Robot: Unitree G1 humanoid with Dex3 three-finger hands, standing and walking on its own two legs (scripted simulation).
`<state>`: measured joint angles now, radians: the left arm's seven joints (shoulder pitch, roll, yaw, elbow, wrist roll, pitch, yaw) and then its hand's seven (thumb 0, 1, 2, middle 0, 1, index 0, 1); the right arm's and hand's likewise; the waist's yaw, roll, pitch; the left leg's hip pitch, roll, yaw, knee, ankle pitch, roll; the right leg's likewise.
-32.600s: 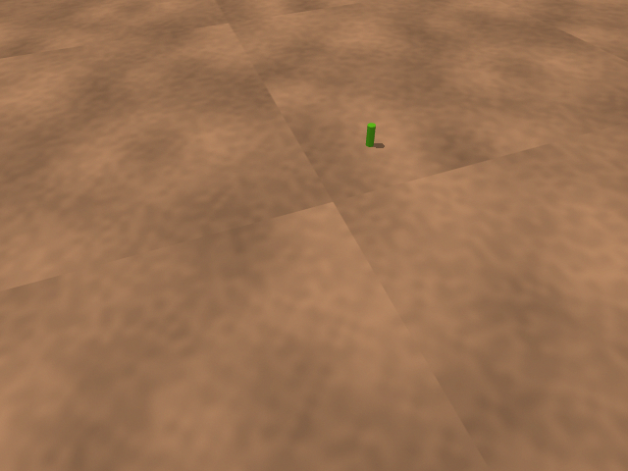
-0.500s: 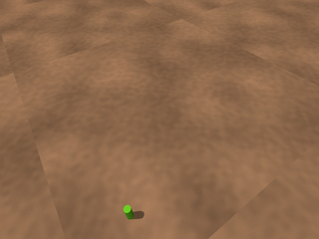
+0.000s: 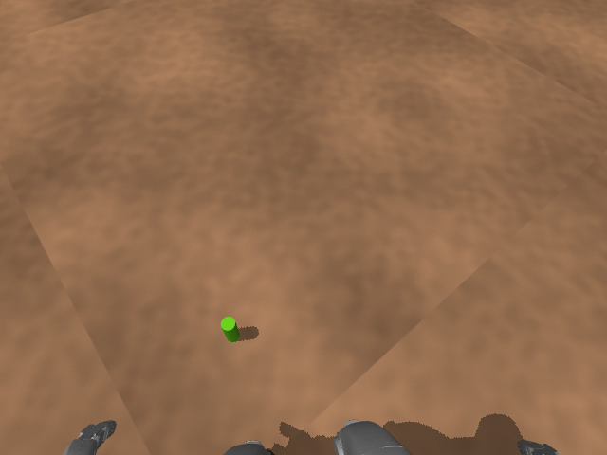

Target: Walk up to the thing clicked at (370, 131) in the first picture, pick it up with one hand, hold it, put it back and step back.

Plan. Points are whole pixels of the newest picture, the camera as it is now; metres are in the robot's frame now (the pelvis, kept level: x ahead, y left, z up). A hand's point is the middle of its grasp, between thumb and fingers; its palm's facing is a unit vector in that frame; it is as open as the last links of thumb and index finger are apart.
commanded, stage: step back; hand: left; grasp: from above
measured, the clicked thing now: (230, 329) +0.49 +0.21 -0.70
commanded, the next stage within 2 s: none
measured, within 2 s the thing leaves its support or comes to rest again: neither
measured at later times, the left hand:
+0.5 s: hand out of the picture +0.01 +0.26 -0.15, palm faces +0.02 -0.92 -0.39, open 7.4 cm
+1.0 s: hand out of the picture -0.21 +0.22 -0.14, palm faces -0.02 -0.91 -0.41, open 7.4 cm
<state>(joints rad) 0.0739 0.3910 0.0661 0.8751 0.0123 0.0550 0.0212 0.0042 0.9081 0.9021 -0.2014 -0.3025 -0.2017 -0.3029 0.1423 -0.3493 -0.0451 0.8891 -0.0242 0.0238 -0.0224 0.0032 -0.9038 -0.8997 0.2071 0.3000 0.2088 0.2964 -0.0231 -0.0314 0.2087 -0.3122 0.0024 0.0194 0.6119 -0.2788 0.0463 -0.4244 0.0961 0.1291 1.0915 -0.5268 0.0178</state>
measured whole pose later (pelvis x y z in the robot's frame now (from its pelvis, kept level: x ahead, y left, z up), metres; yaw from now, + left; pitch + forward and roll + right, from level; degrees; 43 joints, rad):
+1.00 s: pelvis -0.28 -0.04 +0.00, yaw -1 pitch -3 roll +1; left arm 0.21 0.34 0.07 0.85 0.04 0.04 0.00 0.01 0.90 0.90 -0.21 -0.30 -0.21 -0.30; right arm 0.15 -0.42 -0.05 0.85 0.00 0.06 -0.02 0.00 -0.91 -0.90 0.21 0.30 0.21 0.30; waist 0.03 0.03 0.15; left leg -0.51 -0.11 -0.14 1.15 -0.47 -0.01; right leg -0.30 -0.01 0.05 0.66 -0.32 -0.01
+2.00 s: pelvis -0.58 -0.07 +0.00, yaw +5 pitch -3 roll +1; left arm 0.25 0.41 0.08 0.96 0.02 0.02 -0.02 0.01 0.91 0.90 -0.20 -0.30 -0.20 -0.30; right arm 0.28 -0.36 -0.05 0.99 -0.05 0.00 0.01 0.01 -0.91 -0.90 0.21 0.30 0.21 0.30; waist -0.01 -0.03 0.05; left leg -0.17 -0.01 -0.02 0.53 -0.31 0.01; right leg -0.41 -0.01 0.03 0.84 -0.41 0.00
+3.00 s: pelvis -0.53 -0.04 +0.02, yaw +2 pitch -3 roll +0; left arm 0.06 0.35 0.00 1.12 0.01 -0.02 -0.01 0.00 0.91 0.90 -0.20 -0.30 -0.20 -0.30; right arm 0.04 -0.34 -0.01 1.12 -0.01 -0.02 0.01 0.00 -0.91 -0.90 0.21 0.30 0.21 0.30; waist 0.00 -0.01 0.06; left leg -0.15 0.03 0.04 0.37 -0.18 -0.01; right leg -0.10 -0.03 0.03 0.37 -0.22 0.03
